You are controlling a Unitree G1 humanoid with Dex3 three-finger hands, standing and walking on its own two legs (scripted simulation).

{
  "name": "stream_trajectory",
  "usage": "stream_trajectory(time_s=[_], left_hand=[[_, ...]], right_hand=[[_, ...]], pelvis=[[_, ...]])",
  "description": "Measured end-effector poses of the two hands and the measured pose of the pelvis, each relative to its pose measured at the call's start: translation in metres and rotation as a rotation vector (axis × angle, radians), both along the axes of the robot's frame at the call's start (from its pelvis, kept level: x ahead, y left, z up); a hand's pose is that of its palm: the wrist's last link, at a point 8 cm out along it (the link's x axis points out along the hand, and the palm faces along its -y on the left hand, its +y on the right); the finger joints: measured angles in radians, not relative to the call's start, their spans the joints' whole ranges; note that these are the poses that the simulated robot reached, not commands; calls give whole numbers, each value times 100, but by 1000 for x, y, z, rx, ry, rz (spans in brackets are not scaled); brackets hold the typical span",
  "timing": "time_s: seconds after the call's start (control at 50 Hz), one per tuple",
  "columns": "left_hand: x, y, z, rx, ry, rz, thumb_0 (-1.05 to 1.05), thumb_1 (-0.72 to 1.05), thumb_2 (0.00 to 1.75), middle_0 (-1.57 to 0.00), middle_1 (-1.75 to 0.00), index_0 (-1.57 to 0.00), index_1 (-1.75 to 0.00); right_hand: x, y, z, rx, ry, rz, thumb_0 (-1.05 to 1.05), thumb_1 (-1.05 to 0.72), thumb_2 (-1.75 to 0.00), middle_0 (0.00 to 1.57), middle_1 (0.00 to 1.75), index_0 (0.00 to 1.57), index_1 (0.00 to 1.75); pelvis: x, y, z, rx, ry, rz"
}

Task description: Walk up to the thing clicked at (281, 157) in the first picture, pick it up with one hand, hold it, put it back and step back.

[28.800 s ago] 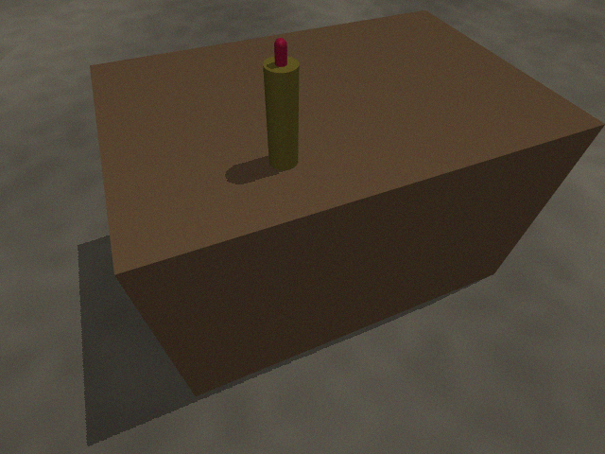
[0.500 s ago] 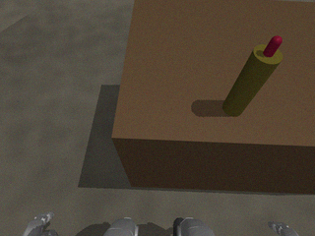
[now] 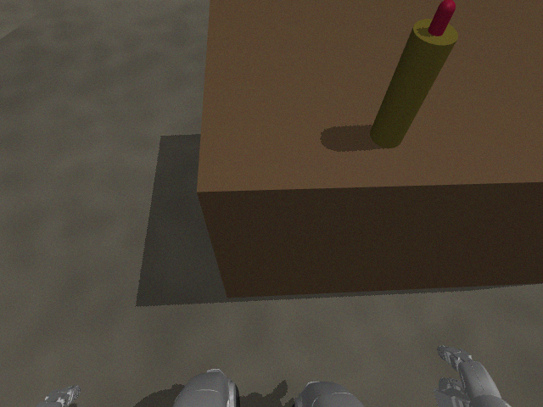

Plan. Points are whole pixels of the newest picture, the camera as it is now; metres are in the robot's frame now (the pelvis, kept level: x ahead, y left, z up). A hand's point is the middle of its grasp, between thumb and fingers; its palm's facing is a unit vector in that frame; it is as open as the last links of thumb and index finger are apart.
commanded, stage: step back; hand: right
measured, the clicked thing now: (411, 81) +0.58 -0.24 +0.08
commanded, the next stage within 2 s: none
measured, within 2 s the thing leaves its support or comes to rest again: neither
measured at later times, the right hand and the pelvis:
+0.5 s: hand out of the picture -0.03 -0.25 -0.13, palm faces -0.14 +0.90 -0.42, open 7.4 cm; pelvis -0.13 +0.00 +0.01, yaw +5 degrees
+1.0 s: hand out of the picture -0.16 -0.33 -0.14, palm faces -0.04 +0.93 -0.37, open 7.4 cm; pelvis -0.28 -0.06 +0.01, yaw +0 degrees
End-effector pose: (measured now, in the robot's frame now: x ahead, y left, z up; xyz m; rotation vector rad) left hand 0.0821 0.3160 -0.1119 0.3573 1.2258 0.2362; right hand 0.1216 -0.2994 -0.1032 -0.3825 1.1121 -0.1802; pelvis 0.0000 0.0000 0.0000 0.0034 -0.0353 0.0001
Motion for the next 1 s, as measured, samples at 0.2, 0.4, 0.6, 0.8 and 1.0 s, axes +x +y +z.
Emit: stream_trajectory(time_s=[0.2,0.4,0.6,0.8,1.0], left_hand=[[-53,-18,32,21,-49,24,0,90,90,-21,-30,-21,-30],[-85,-2,13,-1,-154,17,0,90,90,-21,-30,-21,-30],[-164,-2,5,-60,-74,63,0,90,90,-21,-30,-20,-30],[-247,-26,-2,6,32,9,0,90,90,-21,-30,-20,-30],[-306,-63,36,39,-4,21,0,90,90,-21,-30,-21,-30]], right_hand=[[-45,-16,0,33,28,-2,1,-91,-89,21,30,21,30],[-114,-10,-3,-53,94,56,1,-91,-89,21,30,20,30],[-171,-1,32,-62,56,52,1,-90,-89,21,30,21,30],[-199,-44,16,-46,-86,42,1,-90,-89,21,30,21,30],[-291,-70,-1,18,15,-19,1,-91,-89,21,30,20,30]], pelvis=[[-42,-13,14,31,16,14],[-105,2,-2,5,10,86],[-155,-2,16,-29,12,48],[-224,-35,-3,0,5,-29],[-278,-58,13,43,19,4]])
